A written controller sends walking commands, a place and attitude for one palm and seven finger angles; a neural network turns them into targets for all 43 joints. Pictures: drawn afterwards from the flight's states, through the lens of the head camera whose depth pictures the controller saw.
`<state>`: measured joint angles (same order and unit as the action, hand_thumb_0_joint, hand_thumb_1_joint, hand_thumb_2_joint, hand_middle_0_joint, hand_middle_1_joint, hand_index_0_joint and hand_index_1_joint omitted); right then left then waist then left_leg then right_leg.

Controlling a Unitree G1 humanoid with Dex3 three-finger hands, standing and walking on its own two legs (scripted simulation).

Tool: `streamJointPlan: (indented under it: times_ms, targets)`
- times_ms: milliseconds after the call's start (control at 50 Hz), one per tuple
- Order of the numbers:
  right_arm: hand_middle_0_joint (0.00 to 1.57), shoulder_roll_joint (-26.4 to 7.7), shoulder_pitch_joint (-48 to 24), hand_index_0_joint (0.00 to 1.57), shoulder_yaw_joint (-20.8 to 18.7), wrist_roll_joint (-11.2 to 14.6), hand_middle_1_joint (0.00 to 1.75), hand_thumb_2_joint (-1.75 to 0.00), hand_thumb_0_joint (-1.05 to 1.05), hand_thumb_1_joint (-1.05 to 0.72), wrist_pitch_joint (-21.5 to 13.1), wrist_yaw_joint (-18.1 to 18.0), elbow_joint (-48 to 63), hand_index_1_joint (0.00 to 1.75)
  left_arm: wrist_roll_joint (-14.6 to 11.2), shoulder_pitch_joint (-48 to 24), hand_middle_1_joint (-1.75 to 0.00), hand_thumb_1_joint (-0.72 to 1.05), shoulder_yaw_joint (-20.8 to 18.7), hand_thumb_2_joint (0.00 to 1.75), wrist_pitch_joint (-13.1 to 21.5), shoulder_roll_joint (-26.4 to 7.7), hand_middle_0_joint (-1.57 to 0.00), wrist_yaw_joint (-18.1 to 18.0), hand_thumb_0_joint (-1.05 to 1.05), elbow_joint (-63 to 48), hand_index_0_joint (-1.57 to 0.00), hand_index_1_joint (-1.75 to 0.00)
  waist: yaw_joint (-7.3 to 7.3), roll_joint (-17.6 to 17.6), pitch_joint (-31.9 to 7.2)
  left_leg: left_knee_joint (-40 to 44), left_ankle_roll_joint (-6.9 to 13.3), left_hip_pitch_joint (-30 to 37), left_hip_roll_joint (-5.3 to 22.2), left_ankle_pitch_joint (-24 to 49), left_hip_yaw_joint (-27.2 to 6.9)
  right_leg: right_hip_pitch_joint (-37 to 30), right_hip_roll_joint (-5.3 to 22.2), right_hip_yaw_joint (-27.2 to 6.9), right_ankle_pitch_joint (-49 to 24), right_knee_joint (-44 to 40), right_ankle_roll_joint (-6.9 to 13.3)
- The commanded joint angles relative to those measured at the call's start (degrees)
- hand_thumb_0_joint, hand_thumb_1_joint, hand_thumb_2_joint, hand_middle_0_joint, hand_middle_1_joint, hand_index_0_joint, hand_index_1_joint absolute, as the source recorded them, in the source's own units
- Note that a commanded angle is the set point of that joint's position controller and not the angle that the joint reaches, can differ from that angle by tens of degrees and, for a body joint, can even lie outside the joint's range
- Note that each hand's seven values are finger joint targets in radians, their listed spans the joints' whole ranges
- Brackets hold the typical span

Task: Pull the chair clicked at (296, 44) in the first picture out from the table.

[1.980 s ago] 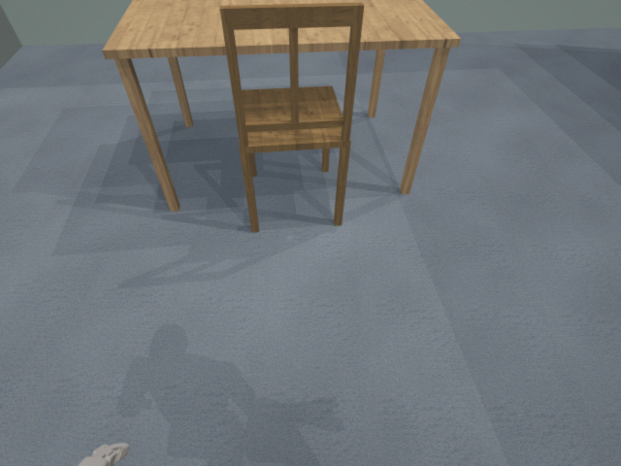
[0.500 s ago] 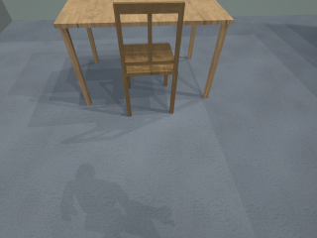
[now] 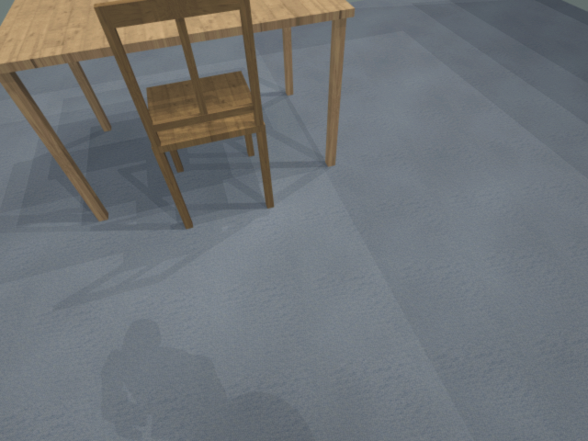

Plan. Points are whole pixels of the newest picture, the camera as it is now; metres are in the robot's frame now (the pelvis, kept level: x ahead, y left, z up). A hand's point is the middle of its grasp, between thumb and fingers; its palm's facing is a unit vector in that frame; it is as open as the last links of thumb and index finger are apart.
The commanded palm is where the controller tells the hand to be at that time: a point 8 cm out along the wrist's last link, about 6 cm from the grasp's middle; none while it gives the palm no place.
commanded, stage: walk to a spot facing it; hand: left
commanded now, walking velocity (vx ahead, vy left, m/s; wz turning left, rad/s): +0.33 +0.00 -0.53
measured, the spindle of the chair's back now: (192, 70) +1.10 +0.40 -0.06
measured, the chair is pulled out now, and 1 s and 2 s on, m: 0.00 0.00 0.00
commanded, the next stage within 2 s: turn to face it in 1.18 s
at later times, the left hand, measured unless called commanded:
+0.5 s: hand (172, 413) +0.18 +0.23 -0.17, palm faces -0.09 -0.98 -0.17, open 7.4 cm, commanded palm none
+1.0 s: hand (281, 218) +0.58 +0.08 -0.14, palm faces -0.57 -0.81 -0.15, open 7.4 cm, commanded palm none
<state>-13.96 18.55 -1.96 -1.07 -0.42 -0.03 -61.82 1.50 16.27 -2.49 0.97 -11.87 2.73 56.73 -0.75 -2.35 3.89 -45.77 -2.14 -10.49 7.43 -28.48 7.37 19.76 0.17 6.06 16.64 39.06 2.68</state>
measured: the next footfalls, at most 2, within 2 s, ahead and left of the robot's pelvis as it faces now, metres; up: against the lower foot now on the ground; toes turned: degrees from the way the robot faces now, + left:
left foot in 0.48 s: +0.34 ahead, +0.12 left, +0.00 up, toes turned -6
right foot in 1.08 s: +0.48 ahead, -0.17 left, +0.00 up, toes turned -43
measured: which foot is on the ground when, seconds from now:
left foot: up 0.00-0.46, down 0.48-1.00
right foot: down 0.00-0.48, up 0.50-1.00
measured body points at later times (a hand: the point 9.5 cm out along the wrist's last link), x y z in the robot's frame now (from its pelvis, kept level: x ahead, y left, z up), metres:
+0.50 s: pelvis +0.20 +0.04 +0.00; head +0.23 +0.06 +0.45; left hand +0.19 +0.28 -0.16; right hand +0.31 -0.21 -0.11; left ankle +0.31 +0.12 -0.72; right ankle +0.04 -0.07 -0.70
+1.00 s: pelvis +0.38 +0.00 +0.02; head +0.42 -0.01 +0.46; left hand +0.61 +0.13 -0.13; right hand +0.17 -0.13 -0.12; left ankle +0.31 +0.12 -0.72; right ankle +0.43 -0.16 -0.68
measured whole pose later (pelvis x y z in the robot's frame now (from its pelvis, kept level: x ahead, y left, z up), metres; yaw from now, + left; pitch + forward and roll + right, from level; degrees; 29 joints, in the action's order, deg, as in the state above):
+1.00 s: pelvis +0.38 +0.00 +0.02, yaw -31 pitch +0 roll -1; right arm -8.8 27.7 -1.8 -1.8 -3.3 -0.9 -61.9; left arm 2.2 4.2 -4.1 -2.3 -10.7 3.0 53.6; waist 4.0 0.7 5.4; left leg -22.5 -1.1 3.5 5.4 -24.1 24.9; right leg 32.7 4.0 7.8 10.6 44.0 1.0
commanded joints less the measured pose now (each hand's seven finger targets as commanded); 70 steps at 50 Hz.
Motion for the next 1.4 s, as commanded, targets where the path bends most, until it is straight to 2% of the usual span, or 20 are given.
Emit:
streamJointPlan:
  times_ms: [0, 120, 260, 360, 420, 440, 460, 480, 540, 620, 900, 980, 1020, 1040, 1060, 1080, 1100, 1160, 1220, 1380]
  targets:
    - [0.2, -5.9, -13.0, 0.2, -1.6, 0.3, 0.3, -0.9, 0.0, -0.9, -3.2, 0.2, 10.1, 0.3, -1.1, 13.7, -0.3, 0.9, -3.7, 0.9, 1.5, -13.5, -0.2, -2.8, 0.0, 0.2, -0.2, -0.3, -6.39, 11.1, -2.3, -26.0, 1.5, -32.3, 0.5, 3.4, -5.5, -22.2, 19.8, -36.4, 3.3, -26.4, 10.7]
    - [0.2, -2.4, -7.1, 0.2, -2.1, -0.3, 0.3, -0.9, 0.0, -0.9, -1.0, 0.9, 8.0, 0.3, -0.2, 6.0, -0.3, 0.9, -2.1, 0.9, 2.8, -8.9, -0.2, -2.8, 0.0, -1.7, -0.2, -0.3, 0.81, 5.9, 1.0, -18.7, -1.2, -24.7, 1.1, 15.7, -5.4, -6.4, 12.5, -21.1, -3.5, -28.5, 7.6]
    - [0.2, -1.4, -16.0, 0.2, -1.8, -0.2, 0.3, -0.9, 0.0, -0.9, -1.8, 1.5, 12.8, 0.3, -0.2, 11.0, -0.3, 0.9, -1.8, 0.9, 3.6, -7.4, -0.2, -3.4, 0.0, 0.5, -0.2, -0.3, -1.96, 7.9, 1.1, -8.2, -1.7, -31.4, 0.2, 19.3, -4.8, -16.3, 11.2, -20.6, -16.0, -26.3, 7.9]
    - [0.2, -0.4, -18.7, 0.2, -1.4, 0.2, 0.3, -0.9, 0.0, -0.9, -2.9, 1.5, 14.7, 0.3, 0.2, 10.2, -0.3, 0.9, -2.3, 0.9, 3.0, -8.3, -0.2, -3.9, 0.0, 0.2, -0.2, -0.3, -2.56, 9.7, 0.5, 5.9, 0.1, -20.6, -2.7, 14.9, -2.9, -16.6, 11.0, -21.0, -27.0, -21.3, 6.9]
    - [0.2, -4.2, -1.7, 0.2, -2.5, -0.1, 0.3, -0.9, 0.0, -0.9, -3.8, -0.2, 9.8, 0.3, -0.4, 6.4, -0.3, 0.9, -3.1, 0.9, 2.9, -8.7, -0.2, -3.7, 0.0, -0.8, -0.2, -0.3, 5.34, 7.0, -7.2, 17.5, 2.1, 6.8, -4.6, 19.5, -2.0, -7.7, 6.1, -16.8, -33.1, -3.6, 3.6]
    - [0.2, -11.0, 7.1, 0.2, -4.0, -0.9, 0.3, -0.9, 0.0, -0.9, -4.1, -1.0, 7.6, 0.3, -1.2, 8.1, -0.3, 0.9, -3.0, 0.9, 2.8, -5.7, -0.2, -3.1, 0.0, -1.5, -0.2, -0.3, 8.07, -4.6, -15.0, 18.9, 5.3, 22.5, 8.3, 19.8, -16.0, 3.0, 0.1, -11.8, -15.8, 12.0, 0.8]
    - [0.2, -15.1, 12.0, 0.2, -4.6, -0.7, 0.3, -0.9, 0.0, -0.9, -4.0, -1.0, 6.5, 0.3, -1.4, 9.4, -0.3, 0.9, -2.5, 0.9, 3.0, -3.2, -0.2, -2.4, 0.0, -2.5, -0.2, -0.3, 7.49, -17.1, -19.0, 25.8, 10.5, 28.8, 23.1, 23.5, -35.2, 14.9, -5.0, -7.2, 16.0, 30.8, -1.5]
    - [0.2, -12.8, 9.5, 0.2, -3.8, -0.3, 0.3, -0.9, 0.0, -0.9, -3.4, -1.0, 7.0, 0.3, -0.9, 6.0, -0.3, 0.9, -2.8, 0.9, 2.9, -5.2, -0.2, -2.6, 0.0, -3.0, -0.2, -0.3, 7.27, -9.0, -14.4, 28.9, 13.0, 21.5, 24.1, 19.9, -35.7, 16.6, -1.0, -10.7, 15.1, 37.5, -0.7]
    - [0.2, -3.8, -1.5, 0.2, -1.7, -0.3, 0.3, -0.9, 0.0, -0.9, -4.2, -0.9, 9.2, 0.3, 0.2, 1.8, -0.3, 0.9, -3.1, 0.9, 1.2, -3.6, -0.2, -1.2, 0.0, -3.0, -0.2, -0.3, 1.87, -4.9, -0.1, 34.1, 8.6, 0.8, 17.0, 10.2, -20.4, 16.8, 4.9, -8.7, 3.1, 39.1, -1.8]
    - [0.2, -1.6, -1.4, 0.2, -1.3, 0.0, 0.3, -0.9, 0.0, -0.9, -5.3, -1.3, 7.9, 0.3, 0.5, 4.1, -0.3, 0.9, -2.9, 0.9, -1.5, -0.6, -0.2, -0.4, 0.0, -2.6, -0.2, -0.3, -1.47, -4.3, -0.3, 34.2, 6.6, -3.1, 12.3, 20.7, -4.2, 14.8, 5.9, -6.8, -4.8, 35.6, -3.1]
    - [0.2, -3.5, 12.1, 0.2, -1.6, -0.6, 0.3, -0.9, 0.0, -0.9, -4.3, -1.4, 2.4, 0.3, 0.3, -17.7, -0.3, 0.9, -1.3, 0.9, -1.6, -0.1, -0.2, 0.4, 0.0, -9.2, -0.2, -0.3, 5.02, -3.9, 3.9, 30.8, 8.3, 16.4, 14.0, 42.1, 7.0, 22.1, 4.8, 1.4, -6.8, 6.3, -2.7]
    - [0.2, -5.6, 10.9, 0.2, -2.2, -0.6, 0.3, -0.9, 0.0, -0.9, -3.8, -1.3, 2.9, 0.3, 0.3, -13.5, -0.3, 0.9, -1.6, 0.9, -0.7, -1.2, -0.2, 0.1, 0.0, -8.3, -0.2, -0.3, 2.32, -6.0, -0.1, 19.8, 7.1, 18.7, 14.0, 65.2, 12.4, 11.4, -0.4, 5.4, -1.4, -0.5, 0.9]
    - [0.2, -7.1, 8.2, 0.2, -2.5, -0.1, 0.3, -0.9, 0.0, -0.9, -3.6, -1.1, 4.5, 0.3, 0.6, -2.5, -0.3, 0.9, -2.8, 0.9, 0.3, -4.2, -0.2, -0.4, 0.0, -5.3, -0.2, -0.3, -3.26, -6.1, -6.9, 3.2, 4.5, 13.6, 12.3, 69.5, 14.5, -5.4, -3.5, 7.0, -3.1, -6.0, 2.7]
    - [0.2, -6.4, 7.5, 0.2, -2.3, 0.6, 0.3, -0.9, 0.0, -0.9, -3.4, -0.3, 5.7, 0.3, 0.7, 5.1, -0.3, 0.9, -4.0, 0.9, 1.1, -8.6, -0.2, -0.7, 0.0, -3.1, -0.2, -0.3, -7.11, -0.8, -12.7, -11.5, 2.2, -0.2, 11.3, 55.5, 14.2, -24.1, 1.5, 1.0, -10.1, -8.7, 5.2]
    - [0.2, -2.2, 7.8, 0.2, -1.6, 1.5, 0.3, -0.9, 0.0, -0.9, -3.5, -0.2, 8.2, 0.3, 0.1, 10.6, -0.3, 0.9, -5.3, 0.9, 1.6, -14.8, -0.2, -1.6, 0.0, -2.4, -0.2, -0.3, -7.94, 12.2, -20.3, -29.7, -1.6, -20.6, 0.8, -0.2, 10.9, -40.5, 19.5, -28.7, -25.1, -10.3, 12.8]
    - [0.2, -2.1, 3.3, 0.2, -1.5, 1.5, 0.3, -0.9, 0.0, -0.9, -3.5, -0.9, 9.9, 0.3, -1.5, 11.2, -0.3, 0.9, -5.8, 0.9, 0.9, -17.9, -0.2, -2.3, 0.0, -2.0, -0.2, -0.3, -7.47, 11.7, -22.0, -39.3, -1.5, -27.6, -1.6, -7.8, 1.4, -41.5, 24.3, -37.4, -34.6, -15.2, 16.7]
    - [0.2, -2.7, 0.6, 0.2, -2.1, 1.2, 0.3, -0.9, 0.0, -0.9, -3.3, -1.2, 10.2, 0.3, -1.7, 7.7, -0.3, 0.9, -5.5, 0.9, 0.4, -15.6, -0.2, -2.8, 0.0, -2.9, -0.2, -0.3, -6.2, 5.5, -14.2, -39.8, -0.5, -28.1, 1.3, -1.5, -2.8, -33.1, 23.2, -31.1, -31.6, -17.0, 16.3]
    - [0.2, -1.5, -0.6, 0.2, -1.9, 0.0, 0.3, -0.9, 0.0, -0.9, -1.7, -0.8, 9.4, 0.3, -1.4, -1.6, -0.3, 0.9, -3.4, 0.9, 1.6, -9.9, -0.2, -3.1, 0.0, -5.0, -0.2, -0.3, -0.13, 3.3, -3.8, -31.1, -1.3, -22.4, 4.5, 8.3, -5.8, -10.2, 16.5, -20.3, -26.8, -21.6, 9.6]
    - [0.2, 0.0, 2.4, 0.2, -1.9, -0.2, 0.3, -0.9, 0.0, -0.9, -0.3, -0.8, 8.5, 0.3, -0.5, -3.7, -0.3, 0.9, -3.2, 0.9, 2.4, -9.0, -0.2, -3.3, 0.0, -5.2, -0.2, -0.3, 3.35, 4.1, -3.3, -24.0, -2.3, -18.4, 3.3, 9.6, -5.2, -1.8, 12.9, -15.2, -26.7, -22.4, 8.7]
    - [0.2, 1.4, -5.8, 0.2, -0.4, 0.0, 0.3, -0.9, 0.0, -0.9, -0.1, -0.1, 8.8, 0.3, -0.4, 0.9, -0.3, 0.9, -1.2, 0.9, 2.5, -4.7, -0.2, -3.7, 0.0, -2.1, -0.2, -0.3, 1.49, 9.2, -5.5, -5.0, -1.8, -17.1, -0.4, 14.8, -3.9, -8.7, 9.6, -11.4, -32.6, -20.7, 6.8]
